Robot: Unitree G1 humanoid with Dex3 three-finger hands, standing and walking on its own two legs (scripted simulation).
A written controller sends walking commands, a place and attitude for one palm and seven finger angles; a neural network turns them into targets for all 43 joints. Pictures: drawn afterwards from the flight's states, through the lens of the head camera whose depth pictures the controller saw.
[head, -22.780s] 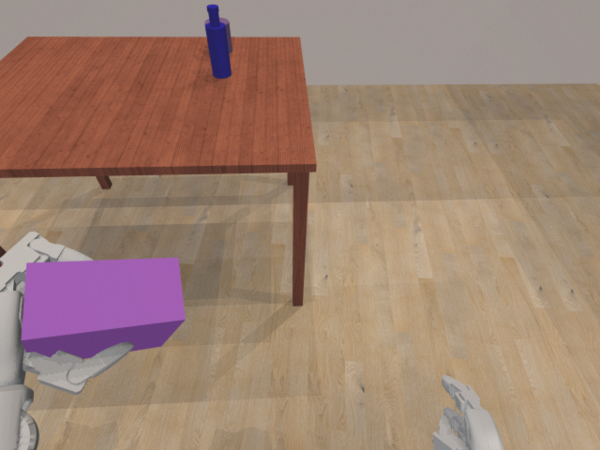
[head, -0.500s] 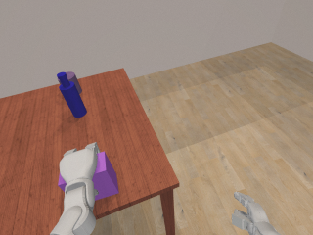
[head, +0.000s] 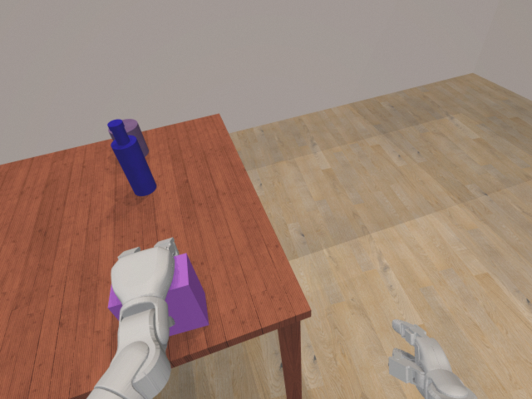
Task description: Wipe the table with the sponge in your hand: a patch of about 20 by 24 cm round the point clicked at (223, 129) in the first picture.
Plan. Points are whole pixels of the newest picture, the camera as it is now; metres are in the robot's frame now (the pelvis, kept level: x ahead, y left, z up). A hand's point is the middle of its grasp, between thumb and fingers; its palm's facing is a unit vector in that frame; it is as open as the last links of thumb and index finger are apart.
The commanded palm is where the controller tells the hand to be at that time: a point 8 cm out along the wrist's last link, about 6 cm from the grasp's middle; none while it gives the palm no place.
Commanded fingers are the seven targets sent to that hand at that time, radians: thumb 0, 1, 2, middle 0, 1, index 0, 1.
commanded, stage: slide across to the third lane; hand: left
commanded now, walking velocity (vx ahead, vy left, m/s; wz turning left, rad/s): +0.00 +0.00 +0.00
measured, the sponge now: (167, 306) +0.26 +0.22 -0.02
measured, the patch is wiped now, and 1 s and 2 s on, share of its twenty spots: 0.75 0.75 0.75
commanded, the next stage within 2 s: wipe forward along the third lane in 1.48 s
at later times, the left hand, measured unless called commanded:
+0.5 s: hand (186, 276) +0.29 +0.18 +0.04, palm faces -0.01 -0.04 -1.00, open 10.6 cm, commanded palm +0.27 +0.13 +0.09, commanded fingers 0.00 0.10 1.30 -1.20 -1.60 -1.20 -1.60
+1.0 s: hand (200, 274) +0.30 +0.16 +0.03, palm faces -0.01 -0.04 -1.00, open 10.6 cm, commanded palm +0.26 +0.13 +0.08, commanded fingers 0.00 0.10 1.30 -1.20 -1.60 -1.20 -1.60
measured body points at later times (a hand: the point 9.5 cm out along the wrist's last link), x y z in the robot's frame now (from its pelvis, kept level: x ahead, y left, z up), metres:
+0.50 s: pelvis -0.01 -0.01 +0.00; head -0.02 -0.06 +0.45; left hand +0.29 +0.18 +0.09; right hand +0.24 -0.19 -0.10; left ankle +0.01 +0.12 -0.73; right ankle -0.02 -0.11 -0.73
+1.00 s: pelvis -0.01 -0.02 +0.00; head -0.03 -0.07 +0.45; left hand +0.29 +0.16 +0.09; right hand +0.21 -0.24 -0.10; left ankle +0.01 +0.12 -0.73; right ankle -0.02 -0.11 -0.73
